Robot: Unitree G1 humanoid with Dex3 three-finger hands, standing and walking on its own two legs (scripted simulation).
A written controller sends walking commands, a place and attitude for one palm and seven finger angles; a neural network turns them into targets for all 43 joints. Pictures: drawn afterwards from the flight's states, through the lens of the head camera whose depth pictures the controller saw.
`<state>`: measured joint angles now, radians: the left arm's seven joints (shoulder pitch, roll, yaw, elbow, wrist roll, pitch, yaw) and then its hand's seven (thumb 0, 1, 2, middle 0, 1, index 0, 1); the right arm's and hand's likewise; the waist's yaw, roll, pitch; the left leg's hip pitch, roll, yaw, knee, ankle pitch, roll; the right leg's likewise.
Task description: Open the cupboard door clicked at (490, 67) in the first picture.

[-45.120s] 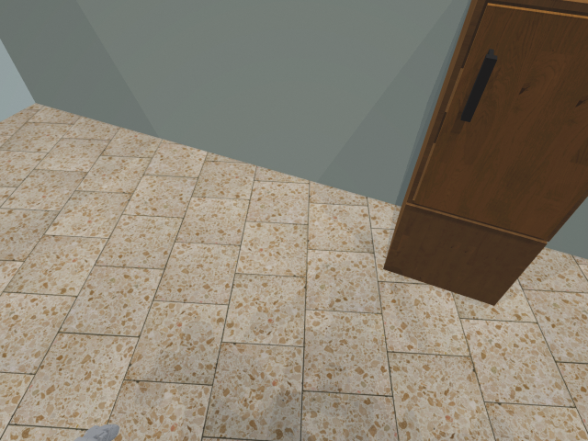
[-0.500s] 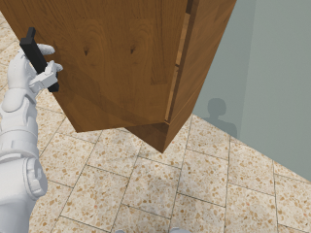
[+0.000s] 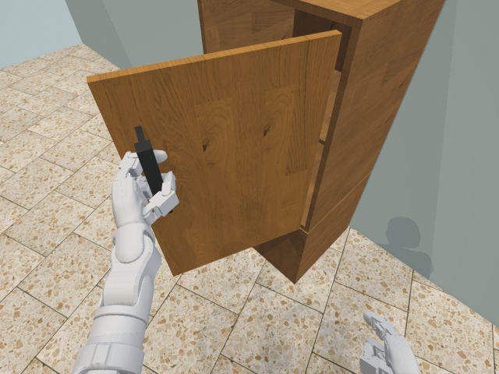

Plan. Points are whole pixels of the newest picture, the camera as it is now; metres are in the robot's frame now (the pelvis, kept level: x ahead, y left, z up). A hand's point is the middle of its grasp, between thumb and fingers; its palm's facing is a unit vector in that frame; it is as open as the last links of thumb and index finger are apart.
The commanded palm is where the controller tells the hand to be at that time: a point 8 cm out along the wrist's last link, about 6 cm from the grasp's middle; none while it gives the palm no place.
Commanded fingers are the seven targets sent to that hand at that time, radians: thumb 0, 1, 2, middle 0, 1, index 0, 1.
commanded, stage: pull the door open along its arc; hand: left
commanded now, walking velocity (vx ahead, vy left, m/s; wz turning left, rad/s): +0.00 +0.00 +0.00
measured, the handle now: (153, 172) +0.41 +0.19 +0.11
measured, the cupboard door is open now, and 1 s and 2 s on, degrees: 68 85 86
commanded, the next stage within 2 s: open thumb and fingers to let go in 0.80 s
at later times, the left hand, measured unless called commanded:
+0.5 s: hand (176, 194) +0.36 +0.14 +0.11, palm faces +0.48 -0.88 +0.00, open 5.8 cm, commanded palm +0.30 +0.17 +0.11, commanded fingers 0.00 0.90 0.90 -0.40 -1.35 -0.40 -1.35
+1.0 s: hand (210, 234) +0.29 +0.07 +0.11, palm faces +0.41 -0.91 -0.01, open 6.2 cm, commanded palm +0.24 +0.11 +0.11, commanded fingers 0.00 0.48 0.72 -0.37 -1.30 -0.37 -1.30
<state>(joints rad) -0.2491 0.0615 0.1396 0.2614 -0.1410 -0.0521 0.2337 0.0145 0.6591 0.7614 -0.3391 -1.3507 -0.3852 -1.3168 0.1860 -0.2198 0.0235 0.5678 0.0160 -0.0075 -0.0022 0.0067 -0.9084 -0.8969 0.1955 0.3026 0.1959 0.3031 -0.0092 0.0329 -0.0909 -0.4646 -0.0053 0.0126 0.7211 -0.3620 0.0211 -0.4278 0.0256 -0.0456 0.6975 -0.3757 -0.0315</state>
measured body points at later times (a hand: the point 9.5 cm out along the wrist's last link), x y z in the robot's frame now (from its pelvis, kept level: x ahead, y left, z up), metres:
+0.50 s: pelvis -0.01 -0.02 +0.00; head +0.00 -0.04 +0.45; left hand +0.33 +0.18 +0.11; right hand +0.09 -0.27 -0.12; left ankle +0.00 +0.10 -0.72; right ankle -0.01 -0.10 -0.72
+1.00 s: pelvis +0.01 -0.02 +0.00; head +0.00 -0.03 +0.45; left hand +0.26 +0.12 +0.11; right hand +0.24 -0.20 -0.07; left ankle +0.00 +0.10 -0.72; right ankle -0.01 -0.10 -0.72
